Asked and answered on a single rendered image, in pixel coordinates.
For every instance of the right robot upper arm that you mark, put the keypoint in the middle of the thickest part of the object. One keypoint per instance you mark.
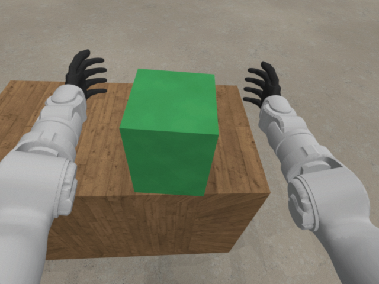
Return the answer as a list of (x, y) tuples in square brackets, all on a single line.
[(332, 204)]

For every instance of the left robot upper arm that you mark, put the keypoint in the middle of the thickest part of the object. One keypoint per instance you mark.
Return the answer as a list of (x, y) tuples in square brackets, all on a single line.
[(34, 189)]

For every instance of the left robot forearm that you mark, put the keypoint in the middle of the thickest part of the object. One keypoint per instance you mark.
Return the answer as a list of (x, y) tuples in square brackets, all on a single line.
[(57, 130)]

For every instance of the robot left hand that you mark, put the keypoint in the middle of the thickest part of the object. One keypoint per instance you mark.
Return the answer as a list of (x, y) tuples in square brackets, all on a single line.
[(77, 74)]

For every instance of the carton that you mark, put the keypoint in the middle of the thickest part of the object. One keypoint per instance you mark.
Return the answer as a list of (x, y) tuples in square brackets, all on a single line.
[(169, 131)]

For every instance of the robot right hand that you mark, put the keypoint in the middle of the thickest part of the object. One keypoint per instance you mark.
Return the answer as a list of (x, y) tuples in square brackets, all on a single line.
[(270, 85)]

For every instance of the pedestal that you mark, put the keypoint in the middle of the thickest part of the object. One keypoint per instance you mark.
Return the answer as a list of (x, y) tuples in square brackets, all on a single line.
[(109, 219)]

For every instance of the right robot forearm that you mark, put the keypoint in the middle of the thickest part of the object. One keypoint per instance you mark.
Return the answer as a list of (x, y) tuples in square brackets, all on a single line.
[(293, 143)]

